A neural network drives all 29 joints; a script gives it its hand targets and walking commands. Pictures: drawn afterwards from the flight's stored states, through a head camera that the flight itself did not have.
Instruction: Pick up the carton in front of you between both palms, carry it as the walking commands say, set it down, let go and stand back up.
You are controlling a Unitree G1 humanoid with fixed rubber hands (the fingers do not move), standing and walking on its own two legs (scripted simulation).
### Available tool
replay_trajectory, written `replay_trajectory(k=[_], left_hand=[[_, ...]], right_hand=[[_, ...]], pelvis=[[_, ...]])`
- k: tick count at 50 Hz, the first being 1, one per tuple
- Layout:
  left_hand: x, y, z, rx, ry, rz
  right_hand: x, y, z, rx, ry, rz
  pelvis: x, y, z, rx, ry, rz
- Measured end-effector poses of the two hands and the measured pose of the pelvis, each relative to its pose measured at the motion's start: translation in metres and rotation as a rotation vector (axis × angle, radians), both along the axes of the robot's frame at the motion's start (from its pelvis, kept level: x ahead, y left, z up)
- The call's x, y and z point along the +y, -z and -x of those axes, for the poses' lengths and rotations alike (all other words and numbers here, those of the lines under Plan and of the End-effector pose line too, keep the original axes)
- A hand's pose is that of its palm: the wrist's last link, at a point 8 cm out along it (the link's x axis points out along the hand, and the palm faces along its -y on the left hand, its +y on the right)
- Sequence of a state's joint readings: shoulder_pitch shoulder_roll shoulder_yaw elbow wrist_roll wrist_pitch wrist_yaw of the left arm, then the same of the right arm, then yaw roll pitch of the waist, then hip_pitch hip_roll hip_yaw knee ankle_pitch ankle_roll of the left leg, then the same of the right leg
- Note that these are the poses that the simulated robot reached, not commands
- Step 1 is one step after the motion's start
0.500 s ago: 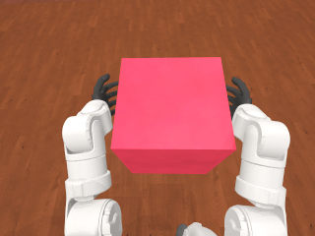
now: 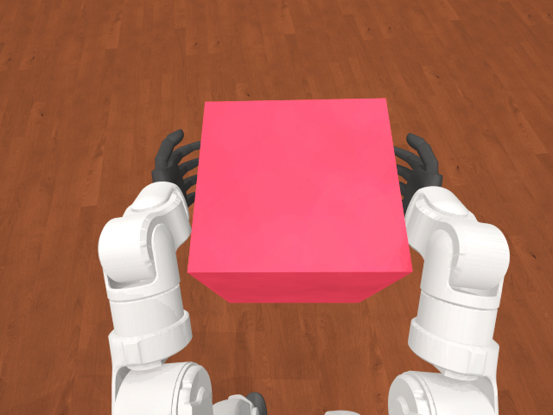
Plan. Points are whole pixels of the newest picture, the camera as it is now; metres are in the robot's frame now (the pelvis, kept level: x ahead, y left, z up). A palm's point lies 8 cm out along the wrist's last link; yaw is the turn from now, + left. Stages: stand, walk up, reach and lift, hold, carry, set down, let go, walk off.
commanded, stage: carry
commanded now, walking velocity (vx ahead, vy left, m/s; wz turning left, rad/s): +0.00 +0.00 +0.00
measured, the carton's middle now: (294, 218) +0.36 -0.01 +0.06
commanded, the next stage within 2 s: none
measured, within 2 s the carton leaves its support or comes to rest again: neither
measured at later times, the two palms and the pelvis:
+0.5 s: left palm (182, 171) +0.41 +0.14 +0.11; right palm (403, 165) +0.41 -0.16 +0.11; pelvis +0.08 -0.02 +0.00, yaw +0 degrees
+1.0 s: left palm (179, 178) +0.39 +0.13 +0.12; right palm (413, 174) +0.39 -0.17 +0.12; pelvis +0.07 -0.02 +0.00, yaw +0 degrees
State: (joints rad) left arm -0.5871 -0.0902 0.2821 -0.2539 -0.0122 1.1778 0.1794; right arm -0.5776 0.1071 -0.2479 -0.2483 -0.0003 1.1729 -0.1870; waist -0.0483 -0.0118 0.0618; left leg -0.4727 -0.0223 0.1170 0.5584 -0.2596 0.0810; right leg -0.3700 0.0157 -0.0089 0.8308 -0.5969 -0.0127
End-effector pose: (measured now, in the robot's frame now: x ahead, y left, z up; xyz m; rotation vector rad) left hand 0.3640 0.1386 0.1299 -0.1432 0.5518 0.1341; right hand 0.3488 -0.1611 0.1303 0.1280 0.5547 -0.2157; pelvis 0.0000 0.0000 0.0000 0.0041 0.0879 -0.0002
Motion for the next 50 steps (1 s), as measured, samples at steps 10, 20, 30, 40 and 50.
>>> replay_trajectory(k=[10, 20, 30, 40, 50], left_hand=[[-0.006, -0.029, -0.041, -0.03, -0.029, -0.026], [-0.001, 0.004, -0.051, 0.106, -0.053, -0.009], [-0.004, 0.02, -0.049, 0.087, -0.043, -0.013], [-0.007, 0.012, -0.041, 0.07, -0.028, -0.025], [-0.004, 0.006, -0.026, 0.076, -0.03, -0.031]], right_hand=[[-0.007, -0.023, -0.05, -0.03, -0.027, -0.022], [-0.001, 0.003, -0.069, 0.106, -0.04, -0.018], [-0.005, 0.02, -0.063, 0.086, -0.03, -0.016], [-0.007, 0.013, -0.052, 0.069, -0.03, -0.006], [-0.005, 0.007, -0.039, 0.075, -0.038, -0.002]], pelvis=[[-0.008, -0.002, -0.052, -0.016, 0.004, -0.004], [-0.017, 0.002, -0.08, -0.031, -0.002, -0.008], [-0.017, 0.001, -0.08, -0.048, 0.001, -0.007], [-0.016, 0.0, -0.077, -0.06, 0.005, -0.007], [-0.015, -0.003, -0.067, -0.072, 0.005, -0.006]])
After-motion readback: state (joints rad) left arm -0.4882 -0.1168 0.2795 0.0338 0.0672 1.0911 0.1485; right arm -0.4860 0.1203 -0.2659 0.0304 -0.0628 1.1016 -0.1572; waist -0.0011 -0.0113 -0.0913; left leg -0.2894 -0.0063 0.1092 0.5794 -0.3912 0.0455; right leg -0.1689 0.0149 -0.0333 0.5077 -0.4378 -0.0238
